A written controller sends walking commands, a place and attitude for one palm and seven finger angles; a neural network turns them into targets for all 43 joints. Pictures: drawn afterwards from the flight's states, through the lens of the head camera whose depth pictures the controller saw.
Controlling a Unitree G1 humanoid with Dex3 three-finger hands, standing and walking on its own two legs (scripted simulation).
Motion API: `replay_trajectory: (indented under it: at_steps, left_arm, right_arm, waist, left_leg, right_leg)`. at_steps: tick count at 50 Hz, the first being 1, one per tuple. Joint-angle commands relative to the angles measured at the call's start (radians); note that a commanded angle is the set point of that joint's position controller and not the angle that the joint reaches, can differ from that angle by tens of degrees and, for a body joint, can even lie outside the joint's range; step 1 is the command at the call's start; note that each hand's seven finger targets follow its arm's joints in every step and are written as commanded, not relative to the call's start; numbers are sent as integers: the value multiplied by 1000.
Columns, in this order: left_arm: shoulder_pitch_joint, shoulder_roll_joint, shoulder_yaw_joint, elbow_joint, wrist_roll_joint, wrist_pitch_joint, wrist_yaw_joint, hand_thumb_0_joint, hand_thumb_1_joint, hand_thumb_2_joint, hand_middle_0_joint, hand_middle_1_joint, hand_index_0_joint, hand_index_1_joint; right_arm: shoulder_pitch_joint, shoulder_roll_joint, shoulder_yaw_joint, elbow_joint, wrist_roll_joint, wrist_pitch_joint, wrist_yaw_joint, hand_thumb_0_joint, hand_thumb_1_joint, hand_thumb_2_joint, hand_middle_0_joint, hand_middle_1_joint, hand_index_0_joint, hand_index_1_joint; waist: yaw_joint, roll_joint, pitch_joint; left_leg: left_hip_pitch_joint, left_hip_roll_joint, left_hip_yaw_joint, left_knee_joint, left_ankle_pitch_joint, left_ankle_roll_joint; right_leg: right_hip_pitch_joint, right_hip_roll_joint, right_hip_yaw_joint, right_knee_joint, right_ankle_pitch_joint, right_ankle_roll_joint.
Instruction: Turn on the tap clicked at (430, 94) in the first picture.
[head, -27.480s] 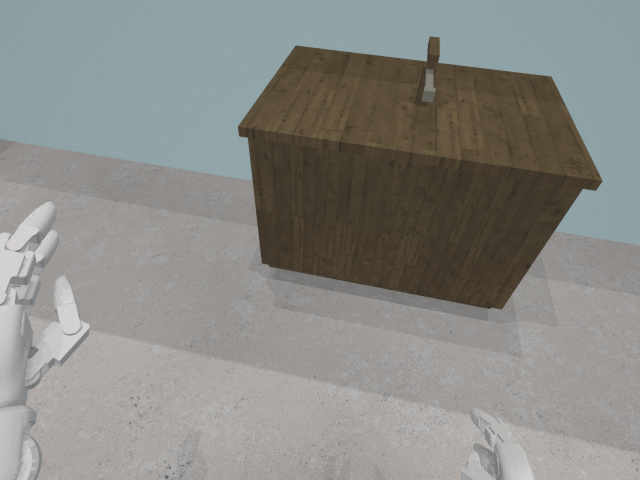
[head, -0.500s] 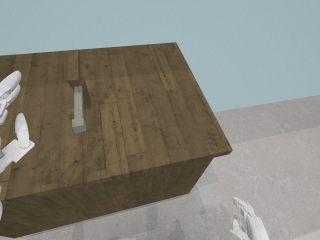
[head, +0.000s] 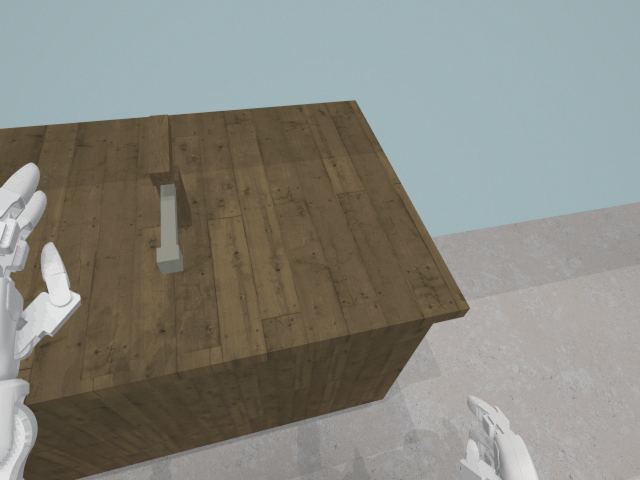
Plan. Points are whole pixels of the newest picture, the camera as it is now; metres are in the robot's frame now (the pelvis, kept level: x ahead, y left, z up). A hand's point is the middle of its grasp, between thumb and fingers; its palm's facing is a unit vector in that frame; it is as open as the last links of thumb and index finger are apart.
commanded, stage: come to a stop and stand still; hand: left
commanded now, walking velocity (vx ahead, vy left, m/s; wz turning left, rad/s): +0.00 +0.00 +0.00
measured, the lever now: (170, 259) +0.36 +0.25 +0.03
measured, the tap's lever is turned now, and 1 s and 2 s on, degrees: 0 0 0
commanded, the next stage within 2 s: look again from close up in 0.32 s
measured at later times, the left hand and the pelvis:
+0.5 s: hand (84, 296) +0.23 +0.25 +0.15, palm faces +0.38 -0.85 -0.37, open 7.4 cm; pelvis +0.01 +0.00 +0.00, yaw +0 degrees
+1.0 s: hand (64, 261) +0.24 +0.26 +0.19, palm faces +0.41 -0.85 -0.34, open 7.4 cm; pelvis +0.00 -0.01 -0.01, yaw +1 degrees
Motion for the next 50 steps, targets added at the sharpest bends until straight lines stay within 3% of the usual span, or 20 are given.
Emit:
replay_trajectory:
  at_steps: [1, 2, 6, 7, 11, 12, 16, 17, 31, 32, 36, 40, 41, 42, 43, 44, 45, 46, 48, 50]
  left_arm:
    - [-47, 194, 99, -208, -4, -53, 18, 0, 900, 900, -200, -300, -200, -300]
    - [-38, 174, 82, -209, -9, -53, 14, 0, 900, 900, -200, -300, -200, -300]
    - [13, 218, 130, -250, -21, -48, 12, 0, 900, 900, -200, -300, -200, -300]
    - [23, 195, 111, -240, -27, -47, 8, 0, 900, 900, -200, -300, -200, -300]
    - [40, 227, 138, -286, -30, -41, 11, 0, 900, 900, -200, -300, -200, -300]
    - [47, 194, 110, -257, -34, -38, 7, 0, 900, 900, -200, -300, -200, -300]
    - [39, 212, 124, -276, -30, -29, 13, 0, 900, 900, -200, -300, -200, -300]
    - [31, 179, 90, -254, -34, -29, 8, 0, 900, 900, -200, -300, -200, -300]
    - [32, 214, 115, -263, -29, -21, 18, 0, 900, 900, -200, -300, -200, -300]
    - [24, 178, 82, -251, -32, -23, 12, 0, 900, 900, -200, -300, -200, -300]
    - [17, 206, 101, -276, -28, -24, 15, 0, 900, 900, -200, -300, -200, -300]
    - [25, 197, 94, -266, -29, -25, 14, 0, 900, 900, -200, -300, -200, -300]
    - [-918, 966, 333, -662, 25, -155, 36, 0, 900, 900, -200, -300, -200, -300]
    - [-522, 424, 277, -29, 94, 58, -24, 0, 900, 900, -200, -300, -200, -300]
    - [-362, 234, 59, -34, -35, 116, -50, 0, 900, 900, -200, -300, -200, -300]
    - [-313, 194, 107, -94, -98, 169, -89, 0, 900, 900, -200, -300, -200, -300]
    - [-236, 212, 109, -97, -134, 230, -117, 0, 900, 900, -200, -300, -200, -300]
    - [-101, 100, 34, -27, -150, 299, -138, 0, 900, 900, -200, -300, -200, -300]
    - [-77, 170, 33, -159, -102, 347, -151, 0, 900, 900, -200, -300, -200, -300]
    - [-74, 203, 56, -181, -59, 337, -131, 0, 900, 900, -200, -300, -200, -300]
  right_arm:
    - [-100, -124, -61, -163, 5, -52, -3, 0, -900, -900, 200, 300, 200, 300]
    - [-94, -123, -59, -167, 3, -47, -3, 0, -900, -900, 200, 300, 200, 300]
    - [-104, -120, -61, -176, 7, -37, -3, 0, -900, -900, 200, 300, 200, 300]
    - [-94, -120, -59, -178, 3, -32, -3, 0, -900, -900, 200, 300, 200, 300]
    - [-102, -121, -61, -184, 7, -29, -5, 0, -900, -900, 200, 300, 200, 300]
    - [-92, -122, -58, -179, 3, -23, -5, 0, -900, -900, 200, 300, 200, 300]
    - [-103, -122, -63, -180, 8, -20, -8, 0, -900, -900, 200, 300, 200, 300]
    - [-95, -125, -59, -176, 3, -15, -7, 0, -900, -900, 200, 300, 200, 300]
    - [-118, -123, -60, -181, 7, -6, -13, 0, -900, -900, 200, 300, 200, 300]
    - [-107, -126, -59, -176, 3, -1, -12, 0, -900, -900, 200, 300, 200, 300]
    - [-116, -125, -61, -179, 9, -8, -13, 0, -900, -900, 200, 300, 200, 300]
    - [-101, -126, -64, -182, 8, -6, -12, 0, -900, -900, 200, 300, 200, 300]
    - [106, -220, 125, -302, 88, 26, -88, 0, -900, -900, 200, 300, 200, 300]
    - [-92, -121, -76, -116, -30, -12, -61, 0, -900, -900, 200, 300, 200, 300]
    - [-68, -157, -61, -147, -8, -33, -5, 0, -900, -900, 200, 300, 200, 300]
    - [-78, -199, -80, -120, -7, -43, -4, 0, -900, -900, 200, 300, 200, 300]
    - [-94, -197, -73, -111, 1, -44, -5, 0, -900, -900, 200, 300, 200, 300]
    - [-127, -172, -51, -114, 24, -40, 13, 0, -900, -900, 200, 300, 200, 300]
    - [-149, -193, -51, -131, 20, -33, 29, 0, -900, -900, 200, 300, 200, 300]
    - [-168, -185, -47, -142, 13, -17, 28, 0, -900, -900, 200, 300, 200, 300]
  waist:
    - [-23, 81, -165]
    - [-24, 84, -169]
    - [-23, 95, -201]
    - [-24, 82, -201]
    - [-24, 108, -212]
    - [-26, 94, -203]
    - [-27, 88, -212]
    - [-29, 83, -200]
    - [-26, 80, -179]
    - [-29, 84, -171]
    - [-29, 120, -166]
    - [-28, 98, -175]
    - [-105, 390, -168]
    - [27, 270, -278]
    - [-24, 192, -317]
    - [20, 144, -379]
    - [33, 151, -357]
    - [30, 116, -285]
    - [42, 103, -234]
    - [23, 49, -182]
  left_leg:
    - [57, 99, -108, -127, 47, -57]
    - [61, 97, -107, -122, 84, -60]
    - [93, 99, -99, -90, 232, -68]
    - [90, 99, -97, -88, 252, -67]
    - [114, 106, -97, -78, 296, -74]
    - [99, 105, -98, -86, 287, -73]
    - [114, 102, -91, -72, 269, -69]
    - [99, 99, -94, -86, 252, -70]
    - [73, 97, -108, -114, 134, -62]
    - [58, 93, -107, -121, 130, -61]
    - [64, 99, -112, -133, 102, -66]
    - [56, 104, -120, -135, 100, -64]
    - [-202, 107, -176, -141, -133, -25]
    - [173, 92, -133, -87, 180, -143]
    - [298, 91, -183, -58, 507, -167]
    - [375, 98, -149, -15, 567, -145]
    - [366, 85, -129, -1, 590, -135]
    - [327, 86, -131, -14, 558, -141]
    - [223, 71, -110, -2, 485, -120]
    - [129, 56, -102, -13, 284, -105]
  right_leg:
    - [57, -31, 25, -39, 94, -43]
    - [61, -32, 20, -36, 111, -43]
    - [83, -37, 13, -20, 194, -41]
    - [85, -35, 10, -21, 202, -40]
    - [86, -36, 8, -10, 221, -39]
    - [86, -33, 4, -16, 215, -38]
    - [89, -41, 17, -22, 243, -40]
    - [83, -37, 9, -29, 220, -38]
    - [91, -38, 17, -48, 165, -39]
    - [90, -34, 11, -53, 154, -38]
    - [83, -33, 12, -44, 133, -38]
    - [100, -33, 9, -41, 132, -38]
    - [249, 73, 8, 163, -73, 35]
    - [-30, 53, -55, 178, -10, -81]
    - [-126, 51, -90, 152, 11, -69]
    - [-148, 40, -66, 138, 38, -52]
    - [-122, 31, -73, 125, 74, -55]
    - [-134, 44, -86, 134, 55, -51]
    - [-104, 30, -106, 121, 139, -52]
    - [-106, 39, -115, 129, 104, -55]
